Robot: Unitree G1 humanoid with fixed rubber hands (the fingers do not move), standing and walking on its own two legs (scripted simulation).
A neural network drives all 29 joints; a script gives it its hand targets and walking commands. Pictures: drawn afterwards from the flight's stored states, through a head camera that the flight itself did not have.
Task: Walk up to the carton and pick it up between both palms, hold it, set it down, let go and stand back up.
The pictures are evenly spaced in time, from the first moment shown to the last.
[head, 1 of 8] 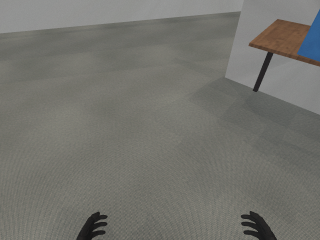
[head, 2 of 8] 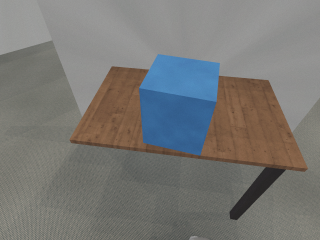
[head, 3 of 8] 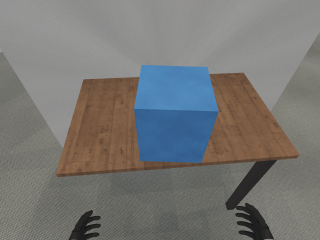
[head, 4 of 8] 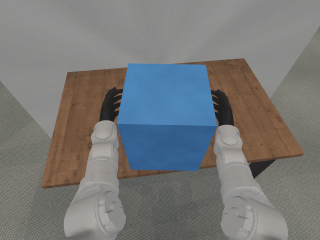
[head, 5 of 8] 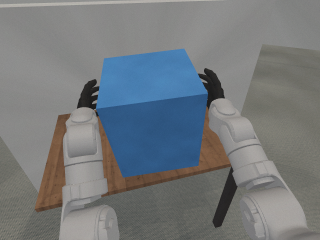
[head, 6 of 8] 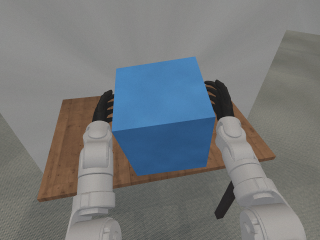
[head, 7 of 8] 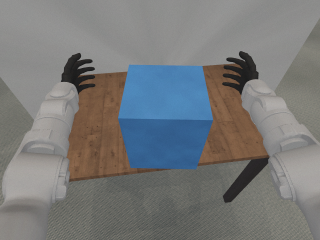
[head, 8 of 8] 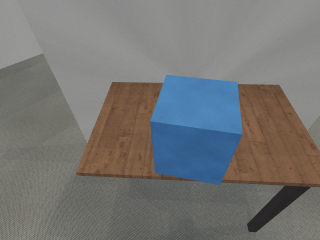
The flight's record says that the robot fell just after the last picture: no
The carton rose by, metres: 0.17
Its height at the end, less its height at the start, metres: +0.00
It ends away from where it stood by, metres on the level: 0.02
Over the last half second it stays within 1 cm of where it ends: yes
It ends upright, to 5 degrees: yes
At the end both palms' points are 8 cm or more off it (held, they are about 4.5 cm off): yes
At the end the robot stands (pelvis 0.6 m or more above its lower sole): yes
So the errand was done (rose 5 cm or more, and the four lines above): yes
